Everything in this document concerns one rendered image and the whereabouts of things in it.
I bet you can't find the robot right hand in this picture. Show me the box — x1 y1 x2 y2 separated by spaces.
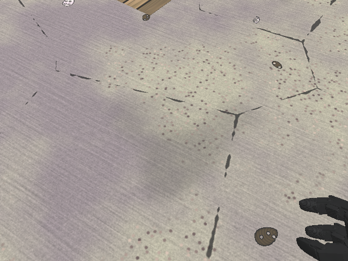
296 195 348 261

